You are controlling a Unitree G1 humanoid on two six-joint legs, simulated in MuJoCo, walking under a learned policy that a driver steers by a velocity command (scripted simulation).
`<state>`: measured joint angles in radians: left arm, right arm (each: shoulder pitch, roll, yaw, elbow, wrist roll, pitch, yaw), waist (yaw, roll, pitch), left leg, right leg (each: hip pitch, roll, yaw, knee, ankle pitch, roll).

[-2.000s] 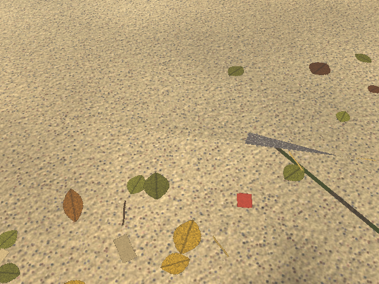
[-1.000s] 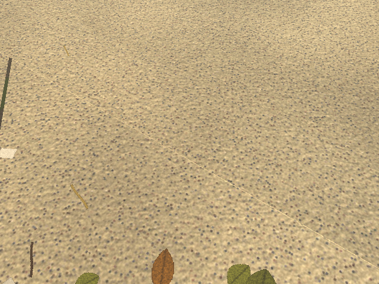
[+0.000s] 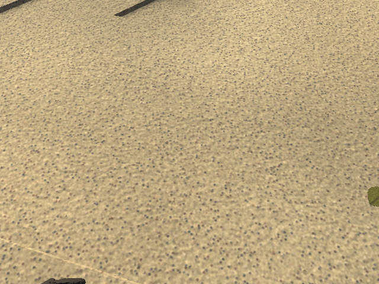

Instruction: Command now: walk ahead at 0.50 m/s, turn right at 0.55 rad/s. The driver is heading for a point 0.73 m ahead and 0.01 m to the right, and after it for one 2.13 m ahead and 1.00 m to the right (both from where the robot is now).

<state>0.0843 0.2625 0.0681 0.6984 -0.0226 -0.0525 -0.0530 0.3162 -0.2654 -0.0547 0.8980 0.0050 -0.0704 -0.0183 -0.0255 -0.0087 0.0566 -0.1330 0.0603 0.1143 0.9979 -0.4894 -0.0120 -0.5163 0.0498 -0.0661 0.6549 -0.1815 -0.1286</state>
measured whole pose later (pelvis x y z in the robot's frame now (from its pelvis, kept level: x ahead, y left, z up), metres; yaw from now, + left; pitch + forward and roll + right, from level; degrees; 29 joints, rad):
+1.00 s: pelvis +0.55 -0.07 -0.02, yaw -13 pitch +2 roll +2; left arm 0.05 0.25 0.04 0.68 0.02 -0.11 -0.04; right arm 0.37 -0.30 -0.07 0.89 0.01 -0.10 0.00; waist -0.07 0.00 0.01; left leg -0.20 0.01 0.00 0.90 -0.37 0.02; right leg -0.41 0.01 0.03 0.47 -0.07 -0.05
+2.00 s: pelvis +0.63 -0.12 -0.01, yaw -42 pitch +2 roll +1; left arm 0.17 0.25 0.05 0.66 0.01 0.02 0.00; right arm 0.17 -0.33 -0.09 0.78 0.00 0.04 -0.03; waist -0.02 0.06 0.03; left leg -0.49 0.05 -0.01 1.03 -0.41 -0.07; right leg -0.26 0.03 0.02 0.45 -0.22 -0.05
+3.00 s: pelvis +0.64 -0.11 -0.01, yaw -43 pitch -2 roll +0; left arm 0.17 0.22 0.04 1.07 0.00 0.02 0.04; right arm 0.22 -0.23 -0.02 1.00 -0.01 -0.01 -0.04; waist 0.00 0.00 0.04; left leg -0.16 0.00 0.00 0.46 -0.27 -0.01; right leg -0.20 0.02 0.03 0.47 -0.24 -0.01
